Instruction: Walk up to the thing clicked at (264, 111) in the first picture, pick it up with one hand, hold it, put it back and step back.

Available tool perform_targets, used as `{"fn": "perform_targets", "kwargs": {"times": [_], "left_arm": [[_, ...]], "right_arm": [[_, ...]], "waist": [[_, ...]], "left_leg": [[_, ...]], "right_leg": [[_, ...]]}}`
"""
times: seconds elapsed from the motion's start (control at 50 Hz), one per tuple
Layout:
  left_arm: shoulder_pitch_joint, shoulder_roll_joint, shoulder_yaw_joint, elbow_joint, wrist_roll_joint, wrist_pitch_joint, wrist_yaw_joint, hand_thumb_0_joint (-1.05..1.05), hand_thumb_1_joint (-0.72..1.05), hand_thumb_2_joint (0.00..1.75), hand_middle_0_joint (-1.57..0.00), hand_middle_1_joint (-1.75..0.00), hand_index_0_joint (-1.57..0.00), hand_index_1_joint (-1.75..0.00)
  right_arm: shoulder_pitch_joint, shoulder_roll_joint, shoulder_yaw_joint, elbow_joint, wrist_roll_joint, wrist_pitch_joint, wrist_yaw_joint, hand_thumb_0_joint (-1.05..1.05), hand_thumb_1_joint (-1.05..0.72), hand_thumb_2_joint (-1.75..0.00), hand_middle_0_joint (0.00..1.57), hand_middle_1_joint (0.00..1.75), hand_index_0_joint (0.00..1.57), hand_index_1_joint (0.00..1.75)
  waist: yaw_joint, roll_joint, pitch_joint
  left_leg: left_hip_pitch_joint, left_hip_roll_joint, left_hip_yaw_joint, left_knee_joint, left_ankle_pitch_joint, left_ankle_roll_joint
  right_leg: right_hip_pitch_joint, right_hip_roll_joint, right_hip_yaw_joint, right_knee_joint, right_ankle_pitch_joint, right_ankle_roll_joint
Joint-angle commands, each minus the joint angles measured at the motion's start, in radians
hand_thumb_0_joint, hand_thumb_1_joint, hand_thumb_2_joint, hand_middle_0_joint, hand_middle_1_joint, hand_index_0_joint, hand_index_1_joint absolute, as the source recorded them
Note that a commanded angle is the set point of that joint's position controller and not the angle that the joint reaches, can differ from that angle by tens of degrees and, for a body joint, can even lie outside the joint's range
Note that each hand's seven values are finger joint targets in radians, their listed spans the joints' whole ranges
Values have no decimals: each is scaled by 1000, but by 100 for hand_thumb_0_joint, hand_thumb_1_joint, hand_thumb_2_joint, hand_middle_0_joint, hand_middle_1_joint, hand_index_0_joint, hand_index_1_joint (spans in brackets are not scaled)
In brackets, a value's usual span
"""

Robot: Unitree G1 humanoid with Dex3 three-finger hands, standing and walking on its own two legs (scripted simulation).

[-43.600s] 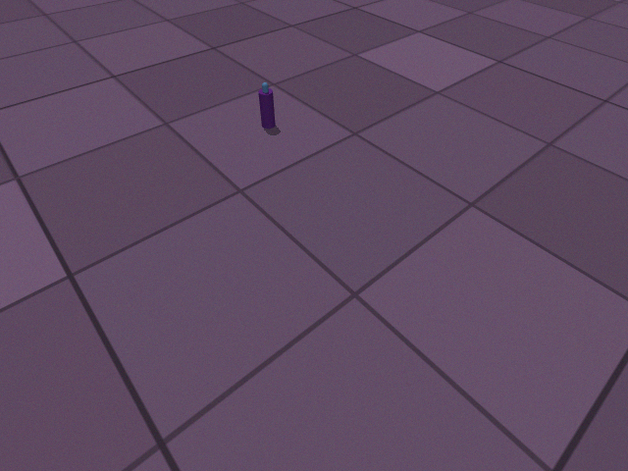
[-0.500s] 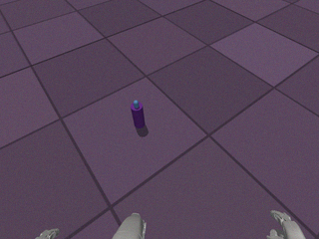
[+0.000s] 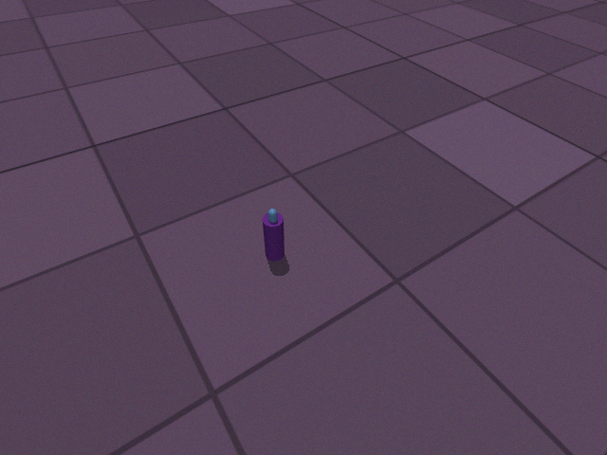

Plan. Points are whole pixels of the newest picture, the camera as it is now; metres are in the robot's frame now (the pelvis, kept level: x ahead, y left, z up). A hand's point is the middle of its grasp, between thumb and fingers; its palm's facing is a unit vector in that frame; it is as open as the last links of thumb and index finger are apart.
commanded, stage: step back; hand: left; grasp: from the side
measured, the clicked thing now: (273, 233) +1.04 +0.17 -0.63
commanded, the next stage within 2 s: stand in 0.72 s
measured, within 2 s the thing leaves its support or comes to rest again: neither
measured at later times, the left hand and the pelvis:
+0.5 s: hand out of the picture +0.10 +0.29 -0.15, palm faces +0.04 -0.93 -0.35, open 7.4 cm; pelvis +0.03 +0.02 +0.00, yaw +1 degrees
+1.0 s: hand out of the picture +0.14 +0.26 -0.13, palm faces -0.02 -0.94 -0.33, open 7.4 cm; pelvis +0.04 +0.01 +0.02, yaw +0 degrees
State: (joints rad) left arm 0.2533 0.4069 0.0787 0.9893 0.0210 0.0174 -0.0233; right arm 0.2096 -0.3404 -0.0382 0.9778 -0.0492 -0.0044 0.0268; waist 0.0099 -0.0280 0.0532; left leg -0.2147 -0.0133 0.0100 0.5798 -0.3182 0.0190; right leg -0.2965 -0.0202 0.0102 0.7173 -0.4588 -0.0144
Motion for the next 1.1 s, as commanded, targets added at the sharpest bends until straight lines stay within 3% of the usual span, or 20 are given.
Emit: {"fn": "perform_targets", "kwargs": {"times": [0.0, 0.02, 0.04, 0.06, 0.1, 0.16, 0.22, 0.28, 0.3, 0.32, 0.34, 0.36, 0.38, 0.44, 0.48, 0.56, 0.66, 0.92, 1.02, 1.08], "left_arm": [[23, 154, 50, -31, 12, -57, 21, 0, 90, 90, -20, -30, -20, -30], [38, 205, 61, -31, 24, -68, 29, 0, 90, 90, -20, -30, -20, -30], [74, 279, 74, -22, 26, -69, 30, 0, 90, 90, -20, -30, -20, -30], [7, 302, 78, -58, 28, -76, 31, 0, 90, 90, -20, -30, -20, -30], [-33, 252, 67, -75, 13, -91, 35, 0, 90, 90, -20, -30, -20, -30], [-56, 228, 55, -79, 12, -98, 33, 0, 90, 90, -20, -30, -20, -30], [-93, 223, 43, -84, 9, -88, 30, 0, 90, 90, -20, -30, -20, -30], [-113, 204, 23, -89, -2, -63, 29, 0, 90, 90, -20, -30, -20, -30], [-102, 176, 13, -89, -7, -58, 28, 0, 90, 90, -20, -30, -20, -30], [-84, 141, 1, -94, -14, -54, 28, 0, 90, 90, -20, -30, -20, -30], [-77, 136, 0, -82, -28, -44, 28, 0, 90, 90, -20, -30, -20, -30], [-77, 161, 11, -52, -24, -36, 33, 0, 90, 90, -20, -30, -20, -30], [-77, 157, 5, -45, -19, -38, 33, 0, 90, 90, -20, -30, -20, -30], [-57, 165, 5, -3, -15, -49, 32, 0, 90, 90, -20, -30, -20, -30], [-92, 177, 6, 3, -13, -53, 29, 0, 90, 90, -20, -30, -20, -30], [-132, 179, 3, 18, -16, -58, 33, 0, 90, 90, -20, -30, -20, -30], [-170, 179, 3, 24, -12, -54, 38, 0, 90, 90, -20, -30, -20, -30], [-227, 161, -29, 72, -16, -61, 33, 0, 90, 90, -20, -30, -20, -30], [-236, 162, -31, 83, -14, -58, 32, 0, 90, 90, -20, -30, -20, -30], [-219, 155, -31, 89, -15, -54, 28, 0, 90, 90, -20, -30, -20, -30]], "right_arm": [[-92, -241, -65, -91, 17, -4, -19, 0, -90, -90, 20, 30, 20, 30], [-84, -197, -52, -108, 27, -4, -19, 0, -90, -90, 20, 30, 20, 30], [-128, -186, -49, -121, 26, -4, -24, 0, -90, -90, 20, 30, 20, 30], [-120, -226, -61, -111, 20, -7, -31, 0, -90, -90, 20, 30, 20, 30], [-65, -230, -65, -87, 28, -20, -27, 0, -90, -90, 20, 30, 20, 30], [-30, -211, -61, -64, 21, -27, -19, 0, -90, -90, 20, 30, 20, 30], [-40, -184, -56, -57, 20, -25, -17, 0, -90, -90, 20, 30, 20, 30], [-21, -180, -61, -29, 24, -31, -23, 0, -90, -90, 20, 30, 20, 30], [-4, -192, -63, -23, 20, -36, -30, 0, -90, -90, 20, 30, 20, 30], [1, -226, -69, -21, 13, -43, -38, 0, -90, -90, 20, 30, 20, 30], [-65, -280, -70, -40, 23, -47, -39, 0, -90, -90, 20, 30, 20, 30], [-102, -306, -70, -44, 27, -44, -37, 0, -90, -90, 20, 30, 20, 30], [-131, -292, -63, -40, 24, -43, -36, 0, -90, -90, 20, 30, 20, 30], [-178, -253, -44, -33, 31, -38, -37, 0, -90, -90, 20, 30, 20, 30], [-178, -230, -38, -19, 36, -39, -37, 0, -90, -90, 20, 30, 20, 30], [-185, -216, -34, 11, 40, -42, -42, 0, -90, -90, 20, 30, 20, 30], [-203, -200, -34, 31, 39, -34, -42, 0, -90, -90, 20, 30, 20, 30], [-215, -201, -13, 88, 44, -33, -28, 0, -90, -90, 20, 30, 20, 30], [-208, -207, -11, 104, 41, -29, -27, 0, -90, -90, 20, 30, 20, 30], [-206, -212, -12, 108, 40, -32, -27, 0, -90, -90, 20, 30, 20, 30]], "waist": [[41, 107, 16], [47, -25, -6], [78, -154, 17], [59, -90, 82], [27, -2, 80], [18, -70, 9], [12, -124, 5], [-19, -84, -31], [-28, -49, -62], [-21, 33, -98], [4, 130, -94], [9, 146, -70], [20, 129, -69], [32, 173, -62], [15, 136, -88], [3, 71, -129], [-6, 12, -137], [-16, 28, -120], [-18, 25, -60], [-14, 57, -66]], "left_leg": [[-188, 160, -175, -139, -263, 86], [-311, 81, -111, 19, -217, 36], [-394, -40, -63, 225, -263, 9], [-375, 0, -145, 317, -251, 0], [-364, 27, -175, 330, -158, 1], [-233, 40, -115, 237, -113, -17], [-115, 34, -26, 94, -81, -24], [65, 4, 16, -104, 121, -15], [111, 31, -22, -140, 194, -2], [155, 140, -150, -162, 247, 29], [45, 259, -321, -226, 133, 110], [-66, 311, -357, -248, 75, 170], [-51, 298, -320, -238, 112, 160], [-69, 211, -196, -196, 179, 64], [-40, 171, -144, -182, 214, 30], [57, 147, -86, -127, 426, 22], [77, 140, -49, -129, 414, 20], [154, 150, -72, -264, 403, -8], [114, 143, -77, -305, 229, -13], [121, 146, -82, -319, 206, -12]], "right_leg": [[225, 46, -29, -330, 102, -26], [306, -57, 197, -387, -16, -70], [241, -257, 515, -516, -300, -157], [125, -366, 601, -532, -297, -226], [156, -307, 455, -487, -80, -207], [116, -243, 264, -437, 153, -167], [53, -218, 156, -387, 309, -150], [-10, -165, 86, -245, 427, -104], [-12, -140, 63, -185, 466, -75], [-54, -97, 49, -129, 402, -42], [-26, -9, -3, -69, 150, -9], [70, -4, -11, -52, 8, -8], [76, -8, -3, -91, 22, -14], [139, -33, 31, -222, 211, -26], [172, -60, 55, -249, 317, -31], [185, -85, 71, -277, 497, -26], [200, -95, 72, -301, 562, -23], [227, -111, 73, -426, 499, 2], [183, -108, 84, -475, 323, 1], [169, -103, 79, -467, 305, -3]]}}
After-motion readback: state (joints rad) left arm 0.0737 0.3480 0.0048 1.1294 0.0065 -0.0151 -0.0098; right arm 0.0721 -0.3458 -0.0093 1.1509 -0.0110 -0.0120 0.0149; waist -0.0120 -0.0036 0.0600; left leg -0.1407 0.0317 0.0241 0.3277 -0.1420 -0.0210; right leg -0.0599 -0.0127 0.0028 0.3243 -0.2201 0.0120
